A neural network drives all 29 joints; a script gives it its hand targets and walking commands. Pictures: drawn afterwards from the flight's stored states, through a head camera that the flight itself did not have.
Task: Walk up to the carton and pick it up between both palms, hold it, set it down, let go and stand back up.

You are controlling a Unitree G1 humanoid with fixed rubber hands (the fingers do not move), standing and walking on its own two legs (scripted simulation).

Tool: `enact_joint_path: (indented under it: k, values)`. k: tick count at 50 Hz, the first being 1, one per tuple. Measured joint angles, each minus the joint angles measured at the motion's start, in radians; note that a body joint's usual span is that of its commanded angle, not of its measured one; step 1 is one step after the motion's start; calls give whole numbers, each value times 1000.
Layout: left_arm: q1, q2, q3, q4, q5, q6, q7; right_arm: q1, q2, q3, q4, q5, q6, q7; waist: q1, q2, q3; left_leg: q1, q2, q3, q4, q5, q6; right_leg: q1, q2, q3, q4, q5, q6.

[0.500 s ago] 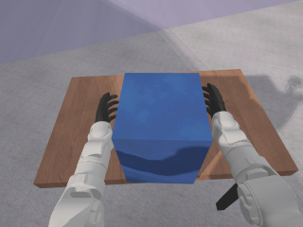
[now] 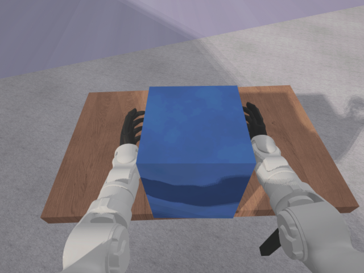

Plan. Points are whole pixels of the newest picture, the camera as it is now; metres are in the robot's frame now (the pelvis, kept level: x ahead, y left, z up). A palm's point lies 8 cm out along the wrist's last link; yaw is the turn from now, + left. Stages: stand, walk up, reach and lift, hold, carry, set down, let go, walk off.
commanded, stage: reach and lift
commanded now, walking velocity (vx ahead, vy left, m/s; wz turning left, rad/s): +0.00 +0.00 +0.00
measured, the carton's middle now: (193, 155) +0.39 +0.01 +0.04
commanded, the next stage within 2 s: none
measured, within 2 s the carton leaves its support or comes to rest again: leaves its support in 1.84 s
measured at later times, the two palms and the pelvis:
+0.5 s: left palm (130, 143) +0.40 +0.16 +0.08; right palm (255, 135) +0.42 -0.13 +0.08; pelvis +0.01 +0.01 +0.01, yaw +0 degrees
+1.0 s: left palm (128, 145) +0.39 +0.16 +0.08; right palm (255, 139) +0.41 -0.13 +0.08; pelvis +0.03 +0.00 +0.01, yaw +1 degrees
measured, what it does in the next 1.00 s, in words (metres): stands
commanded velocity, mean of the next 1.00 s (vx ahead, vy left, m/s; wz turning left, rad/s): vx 0.00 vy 0.00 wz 0.00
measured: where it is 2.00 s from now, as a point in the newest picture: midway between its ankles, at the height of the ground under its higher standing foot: outside the picture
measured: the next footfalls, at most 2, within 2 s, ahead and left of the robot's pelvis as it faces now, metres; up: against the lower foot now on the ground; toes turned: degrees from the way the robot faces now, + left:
none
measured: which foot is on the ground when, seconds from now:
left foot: down 0.00-1.00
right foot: down 0.00-1.00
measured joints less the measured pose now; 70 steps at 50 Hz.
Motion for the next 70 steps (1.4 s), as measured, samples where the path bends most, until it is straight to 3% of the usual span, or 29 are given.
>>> enact_joint_path:
  k: [18, 26, 29, 42, 70]
  values:
    - [40, -79, 111, -107, 142, 8, -28, 18, 41, -146, -24, -128, -40, 10, 7, 2, 54, 66, -2, 9, -39, 7, 7, 74, -4, 3, -59, 18, 6]
    - [133, -142, 218, -208, 295, -14, -96, 107, 112, -290, -126, -368, -72, 63, -21, 1, 66, 166, -14, 5, -110, 22, 11, 176, -16, -6, -125, 28, 9]
    - [167, -153, 227, -245, 322, -7, -117, 140, 132, -314, -149, -407, -91, 79, -31, -6, 92, 229, -20, 1, -138, 26, 12, 237, -23, -13, -141, 23, 10]
    - [208, -162, 206, -377, 338, 107, -150, 173, 155, -315, -184, -407, -101, 83, -33, -36, 158, 312, -16, 9, -186, 38, 9, 318, -22, -20, -186, 32, 6]
    - [215, -171, 214, -419, 366, 136, -163, 179, 153, -294, -177, -385, -139, 70, -44, -36, 176, 324, -13, 17, -200, 45, 9, 339, -27, -45, -210, 40, 5]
